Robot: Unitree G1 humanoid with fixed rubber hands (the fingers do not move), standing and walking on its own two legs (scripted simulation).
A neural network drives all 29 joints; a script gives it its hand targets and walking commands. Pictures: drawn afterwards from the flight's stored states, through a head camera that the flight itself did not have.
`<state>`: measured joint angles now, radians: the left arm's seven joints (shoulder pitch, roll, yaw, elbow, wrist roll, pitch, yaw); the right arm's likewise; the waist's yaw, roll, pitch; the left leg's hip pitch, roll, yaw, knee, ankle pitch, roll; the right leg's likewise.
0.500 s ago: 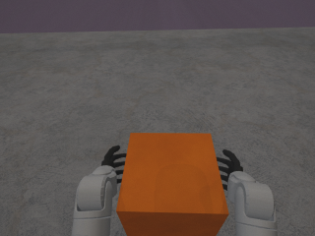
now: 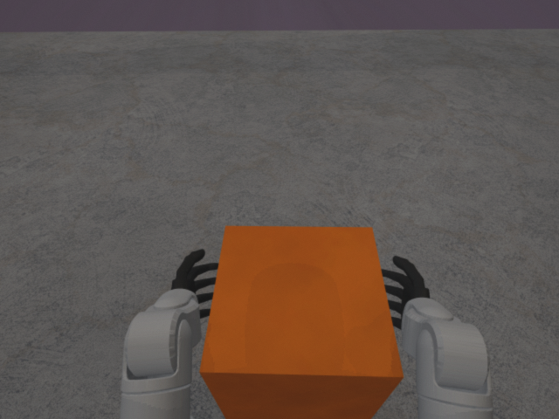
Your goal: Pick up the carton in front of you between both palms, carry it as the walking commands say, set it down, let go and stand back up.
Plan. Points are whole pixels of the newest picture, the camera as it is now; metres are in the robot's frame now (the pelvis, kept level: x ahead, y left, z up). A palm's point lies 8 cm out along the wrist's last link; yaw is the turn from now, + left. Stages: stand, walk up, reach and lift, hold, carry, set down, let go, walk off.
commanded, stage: carry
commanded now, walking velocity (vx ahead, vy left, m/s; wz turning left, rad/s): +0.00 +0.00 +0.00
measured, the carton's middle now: (297, 331) +0.28 -0.01 -0.01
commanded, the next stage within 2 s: none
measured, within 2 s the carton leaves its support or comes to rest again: neither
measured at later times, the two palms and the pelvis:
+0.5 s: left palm (200, 231) +0.40 +0.15 +0.08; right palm (387, 226) +0.41 -0.15 +0.08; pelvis +0.13 -0.02 -0.01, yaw +3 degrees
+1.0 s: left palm (190, 261) +0.35 +0.16 +0.06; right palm (385, 257) +0.37 -0.14 +0.06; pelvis +0.09 -0.01 -0.02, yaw +4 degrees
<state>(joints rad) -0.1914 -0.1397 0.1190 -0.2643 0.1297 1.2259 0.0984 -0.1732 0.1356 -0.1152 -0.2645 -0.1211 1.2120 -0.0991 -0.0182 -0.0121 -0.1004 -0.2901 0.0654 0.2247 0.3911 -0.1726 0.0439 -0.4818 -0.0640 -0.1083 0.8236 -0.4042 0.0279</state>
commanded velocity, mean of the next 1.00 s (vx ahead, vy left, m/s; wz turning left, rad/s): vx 0.00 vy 0.00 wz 0.00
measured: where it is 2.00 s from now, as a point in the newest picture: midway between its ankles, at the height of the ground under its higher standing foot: outside the picture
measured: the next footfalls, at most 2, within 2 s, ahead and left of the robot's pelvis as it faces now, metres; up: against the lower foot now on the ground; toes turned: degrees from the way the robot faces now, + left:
right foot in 0.12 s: +0.20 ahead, -0.13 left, +0.00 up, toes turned +24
